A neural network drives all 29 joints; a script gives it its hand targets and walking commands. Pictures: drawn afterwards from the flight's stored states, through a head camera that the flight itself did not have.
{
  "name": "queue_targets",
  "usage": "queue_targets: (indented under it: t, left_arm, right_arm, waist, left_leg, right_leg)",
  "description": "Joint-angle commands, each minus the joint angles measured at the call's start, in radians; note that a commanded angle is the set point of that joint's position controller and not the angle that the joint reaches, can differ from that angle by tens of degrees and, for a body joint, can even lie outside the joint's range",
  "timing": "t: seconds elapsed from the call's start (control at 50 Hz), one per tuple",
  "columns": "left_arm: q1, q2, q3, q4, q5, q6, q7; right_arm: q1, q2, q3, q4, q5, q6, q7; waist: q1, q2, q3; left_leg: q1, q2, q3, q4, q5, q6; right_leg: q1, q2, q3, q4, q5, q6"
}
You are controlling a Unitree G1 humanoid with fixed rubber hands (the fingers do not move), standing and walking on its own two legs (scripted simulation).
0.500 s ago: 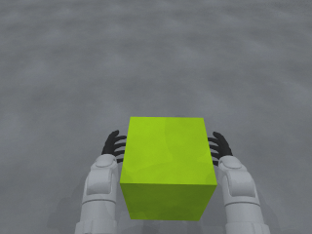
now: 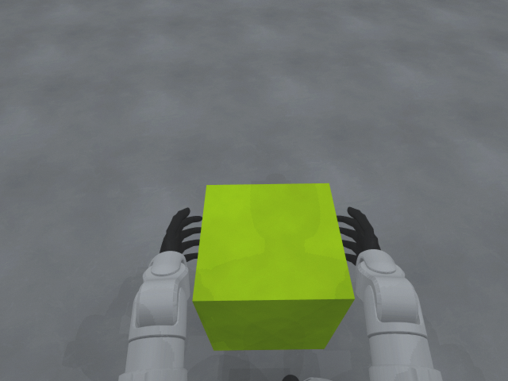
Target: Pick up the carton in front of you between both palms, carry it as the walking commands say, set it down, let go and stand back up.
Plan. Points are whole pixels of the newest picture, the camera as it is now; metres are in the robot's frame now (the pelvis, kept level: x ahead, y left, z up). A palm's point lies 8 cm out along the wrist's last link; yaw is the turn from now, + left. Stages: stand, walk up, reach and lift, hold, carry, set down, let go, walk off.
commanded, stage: carry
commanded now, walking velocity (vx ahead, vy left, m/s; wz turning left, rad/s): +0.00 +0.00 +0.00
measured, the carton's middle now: (268, 271) +0.31 -0.01 -0.05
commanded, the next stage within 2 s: none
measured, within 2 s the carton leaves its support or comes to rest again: neither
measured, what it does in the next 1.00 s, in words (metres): walks ahead: left foot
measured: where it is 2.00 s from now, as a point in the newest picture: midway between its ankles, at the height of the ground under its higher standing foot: outside the picture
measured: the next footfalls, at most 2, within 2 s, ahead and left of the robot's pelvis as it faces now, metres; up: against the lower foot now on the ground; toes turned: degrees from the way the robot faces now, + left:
left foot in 0.26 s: +0.15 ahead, +0.13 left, +0.00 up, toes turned -6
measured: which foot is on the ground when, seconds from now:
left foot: up 0.00-0.24, down 0.26-1.00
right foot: down 0.00-1.00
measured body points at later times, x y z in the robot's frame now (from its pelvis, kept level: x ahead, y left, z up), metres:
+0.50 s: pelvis +0.14 +0.02 +0.01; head +0.12 +0.02 +0.46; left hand +0.45 +0.16 +0.05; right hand +0.44 -0.14 +0.05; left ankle +0.11 +0.13 -0.72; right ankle +0.11 -0.08 -0.72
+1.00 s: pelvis +0.14 +0.03 +0.01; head +0.13 +0.03 +0.46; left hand +0.45 +0.17 +0.04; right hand +0.44 -0.14 +0.04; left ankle +0.11 +0.13 -0.72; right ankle +0.11 -0.08 -0.72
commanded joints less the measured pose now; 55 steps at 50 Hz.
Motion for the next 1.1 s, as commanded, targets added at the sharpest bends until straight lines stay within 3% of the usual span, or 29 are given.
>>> queue_targets:
  t: [0.0, 0.02, 0.04, 0.08, 0.12, 0.14, 0.2, 0.28, 0.34, 0.38, 0.42, 0.44, 0.48, 0.5, 0.52, 0.56, 0.62, 0.68, 0.7, 0.74, 0.76, 0.8, 0.86, 0.88, 0.9, 0.94, 1.0, 1.06, 1.08]
  left_arm:
    - [-0.335, -0.762, -0.498, 0.015, -0.188, -0.021, -0.187]
    - [-0.371, -0.800, -0.523, -0.044, -0.248, -0.040, -0.194]
    - [-0.335, -0.871, -0.560, -0.035, -0.265, -0.044, -0.204]
    - [-0.340, -0.854, -0.504, 0.027, -0.222, -0.062, -0.212]
    - [-0.416, -0.909, -0.594, -0.036, -0.281, -0.081, -0.226]
    - [-0.403, -0.915, -0.569, 0.034, -0.266, -0.088, -0.231]
    - [-0.443, -0.905, -0.609, -0.051, -0.287, -0.119, -0.235]
    - [-0.456, -0.871, -0.557, -0.033, -0.253, -0.064, -0.219]
    - [-0.421, -0.818, -0.487, 0.072, -0.200, -0.028, -0.218]
    - [-0.367, -0.816, -0.437, 0.124, -0.184, -0.022, -0.231]
    - [-0.404, -0.856, -0.453, 0.140, -0.188, -0.030, -0.234]
    - [-0.392, -0.876, -0.451, 0.154, -0.197, -0.029, -0.233]
    - [-0.453, -0.867, -0.457, 0.117, -0.189, -0.039, -0.240]
    - [-0.438, -0.878, -0.478, 0.106, -0.217, -0.035, -0.238]
    - [-0.475, -0.907, -0.491, 0.078, -0.222, -0.036, -0.237]
    - [-0.418, -0.891, -0.448, 0.141, -0.189, -0.036, -0.234]
    - [-0.466, -0.917, -0.517, 0.046, -0.258, -0.045, -0.237]
    - [-0.457, -0.895, -0.565, -0.011, -0.253, -0.040, -0.231]
    - [-0.465, -0.914, -0.573, -0.029, -0.260, -0.040, -0.222]
    - [-0.421, -0.875, -0.556, -0.015, -0.242, -0.034, -0.213]
    - [-0.433, -0.856, -0.536, -0.003, -0.221, -0.027, -0.214]
    - [-0.425, -0.890, -0.579, -0.037, -0.256, -0.030, -0.219]
    - [-0.406, -0.888, -0.576, -0.015, -0.261, -0.029, -0.219]
    - [-0.423, -0.872, -0.545, -0.008, -0.227, -0.025, -0.217]
    - [-0.420, -0.848, -0.534, 0.034, -0.225, -0.013, -0.217]
    - [-0.408, -0.877, -0.508, 0.044, -0.217, -0.023, -0.224]
    - [-0.455, -0.886, -0.497, 0.096, -0.211, -0.013, -0.227]
    - [-0.467, -0.893, -0.506, 0.064, -0.213, -0.023, -0.228]
    - [-0.466, -0.909, -0.504, 0.086, -0.222, -0.020, -0.233]
  right_arm:
    - [-0.379, 0.771, 0.533, -0.014, 0.197, -0.018, 0.212]
    - [-0.366, 0.798, 0.571, -0.060, 0.218, -0.034, 0.209]
    - [-0.354, 0.820, 0.591, -0.040, 0.223, -0.028, 0.214]
    - [-0.442, 0.835, 0.605, -0.068, 0.211, -0.053, 0.213]
    - [-0.390, 0.868, 0.616, -0.054, 0.204, -0.074, 0.211]
    - [-0.403, 0.877, 0.596, -0.035, 0.201, -0.087, 0.212]
    - [-0.391, 0.880, 0.623, -0.079, 0.207, -0.101, 0.208]
    - [-0.447, 0.851, 0.619, -0.087, 0.208, -0.060, 0.210]
    - [-0.457, 0.808, 0.518, 0.017, 0.175, -0.033, 0.214]
    - [-0.433, 0.811, 0.501, 0.065, 0.172, -0.027, 0.216]
    - [-0.451, 0.847, 0.495, 0.125, 0.181, -0.032, 0.228]
    - [-0.462, 0.848, 0.508, 0.091, 0.185, -0.039, 0.229]
    - [-0.429, 0.863, 0.470, 0.147, 0.146, -0.029, 0.227]
    - [-0.441, 0.886, 0.493, 0.106, 0.185, -0.035, 0.234]
    - [-0.439, 0.879, 0.489, 0.104, 0.163, -0.035, 0.233]
    - [-0.479, 0.883, 0.495, 0.114, 0.181, -0.046, 0.241]
    - [-0.465, 0.900, 0.553, 0.027, 0.198, -0.043, 0.228]
    - [-0.444, 0.883, 0.546, -0.006, 0.206, -0.037, 0.225]
    - [-0.439, 0.881, 0.559, 0.010, 0.207, -0.038, 0.225]
    - [-0.414, 0.879, 0.546, 0.035, 0.218, -0.034, 0.229]
    - [-0.465, 0.853, 0.545, -0.011, 0.204, -0.042, 0.226]
    - [-0.464, 0.869, 0.598, -0.062, 0.226, -0.037, 0.220]
    - [-0.434, 0.848, 0.586, -0.028, 0.223, -0.029, 0.216]
    - [-0.479, 0.868, 0.574, -0.024, 0.226, -0.028, 0.220]
    - [-0.409, 0.854, 0.521, 0.054, 0.198, -0.024, 0.223]
    - [-0.459, 0.852, 0.549, 0.010, 0.189, -0.025, 0.221]
    - [-0.454, 0.851, 0.490, 0.080, 0.163, -0.021, 0.230]
    - [-0.516, 0.879, 0.532, 0.032, 0.189, -0.029, 0.229]
    - [-0.512, 0.878, 0.516, 0.041, 0.194, -0.026, 0.230]
  waist:
    - [0.034, -0.198, -0.428]
    - [0.041, -0.175, -0.457]
    - [0.037, -0.117, -0.481]
    - [0.025, -0.106, -0.373]
    - [0.025, -0.109, -0.371]
    - [0.023, -0.074, -0.402]
    - [0.018, -0.159, -0.427]
    - [0.023, -0.010, -0.346]
    - [0.022, 0.040, -0.248]
    - [0.020, 0.005, -0.263]
    - [0.021, 0.057, -0.291]
    - [0.023, 0.014, -0.321]
    - [0.015, 0.032, -0.316]
    - [0.020, 0.015, -0.357]
    - [0.017, 0.067, -0.324]
    - [0.021, -0.003, -0.331]
    - [0.015, -0.021, -0.382]
    - [0.013, 0.075, -0.409]
    - [0.024, 0.002, -0.392]
    - [0.017, 0.045, -0.387]
    - [0.019, 0.002, -0.385]
    - [0.019, 0.033, -0.413]
    - [0.013, -0.003, -0.407]
    - [0.011, 0.027, -0.363]
    - [0.017, 0.015, -0.368]
    - [0.015, -0.042, -0.337]
    - [0.017, 0.020, -0.288]
    - [0.017, -0.036, -0.322]
    - [0.020, 0.017, -0.296]
  left_leg:
    - [-0.415, -0.078, -0.048, 0.482, -0.082, -0.032]
    - [-0.457, -0.068, -0.128, 0.571, -0.142, -0.012]
    - [-0.413, -0.027, -0.163, 0.563, -0.110, -0.007]
    - [-0.375, 0.014, -0.187, 0.338, -0.050, 0.015]
    - [-0.323, 0.001, -0.136, 0.189, -0.018, 0.008]
    - [-0.289, -0.024, -0.133, 0.114, 0.006, 0.003]
    - [-0.193, -0.019, -0.075, -0.074, 0.275, 0.006]
    - [-0.090, 0.086, -0.121, -0.109, 0.452, 0.013]
    - [-0.194, 0.100, -0.120, -0.118, 0.425, 0.017]
    - [-0.180, 0.100, -0.128, -0.093, 0.440, 0.030]
    - [-0.143, 0.090, -0.107, -0.047, 0.700, 0.029]
    - [-0.135, 0.102, -0.121, -0.050, 0.705, 0.029]
    - [-0.134, 0.102, -0.103, -0.009, 0.775, 0.035]
    - [-0.107, 0.092, -0.098, 0.003, 0.777, 0.028]
    - [-0.134, 0.106, -0.111, 0.006, 0.806, 0.035]
    - [-0.134, 0.079, -0.092, 0.021, 0.860, 0.032]
    - [-0.111, 0.080, -0.069, 0.036, 0.756, 0.032]
    - [-0.085, 0.089, -0.082, 0.034, 0.825, 0.040]
    - [-0.072, 0.083, -0.093, 0.050, 0.874, 0.046]
    - [-0.068, 0.083, -0.080, 0.050, 0.912, 0.047]
    - [-0.082, 0.078, -0.081, 0.053, 0.861, 0.041]
    - [-0.075, 0.094, -0.089, 0.042, 0.832, 0.051]
    - [-0.084, 0.089, -0.095, 0.032, 0.793, 0.052]
    - [-0.105, 0.102, -0.093, 0.027, 0.806, 0.052]
    - [-0.107, 0.088, -0.086, 0.016, 0.750, 0.049]
    - [-0.157, 0.095, -0.091, 0.017, 0.669, 0.053]
    - [-0.150, 0.081, -0.083, -0.027, 0.544, 0.038]
    - [-0.140, 0.080, -0.090, -0.046, 0.524, 0.046]
    - [-0.157, 0.091, -0.098, -0.041, 0.516, 0.058]
  right_leg:
    - [0.768, -0.362, 0.451, -0.011, 1.083, -0.143]
    - [0.779, -0.400, 0.410, -0.017, 1.020, -0.201]
    - [0.668, -0.411, 0.432, -0.083, 0.746, -0.200]
    - [0.527, -0.315, 0.338, -0.154, 0.518, -0.108]
    - [0.481, -0.293, 0.241, -0.158, 0.466, -0.092]
    - [0.502, -0.273, 0.247, -0.148, 0.407, -0.092]
    - [0.481, -0.231, 0.151, -0.094, 0.327, -0.053]
    - [0.290, -0.163, 0.116, -0.089, -0.078, 0.027]
    - [0.303, -0.166, 0.155, -0.048, 0.025, 0.036]
    - [0.284, -0.162, 0.154, -0.044, 0.048, 0.043]
    - [0.308, -0.138, 0.140, 0.032, 0.184, 0.047]
    - [0.315, -0.146, 0.134, 0.035, 0.169, 0.043]
    - [0.317, -0.136, 0.123, 0.062, 0.230, 0.050]
    - [0.303, -0.133, 0.136, 0.069, 0.272, 0.048]
    - [0.310, -0.152, 0.139, 0.067, 0.261, 0.043]
    - [0.326, -0.136, 0.130, 0.104, 0.366, 0.056]
    - [0.334, -0.140, 0.143, 0.082, 0.378, 0.051]
    - [0.312, -0.133, 0.144, 0.102, 0.267, 0.045]
    - [0.299, -0.121, 0.125, 0.116, 0.311, 0.056]
    - [0.306, -0.134, 0.138, 0.127, 0.343, 0.053]
    - [0.320, -0.135, 0.142, 0.128, 0.360, 0.044]
    - [0.326, -0.136, 0.158, 0.111, 0.314, 0.035]
    - [0.336, -0.140, 0.150, 0.113, 0.264, 0.044]
    - [0.309, -0.137, 0.144, 0.088, 0.231, 0.049]
    - [0.316, -0.146, 0.151, 0.090, 0.250, 0.044]
    - [0.330, -0.146, 0.142, 0.074, 0.232, 0.054]
    - [0.270, -0.150, 0.168, 0.043, 0.132, 0.045]
    - [0.289, -0.150, 0.161, 0.045, 0.083, 0.035]
    - [0.271, -0.154, 0.168, 0.018, 0.081, 0.035]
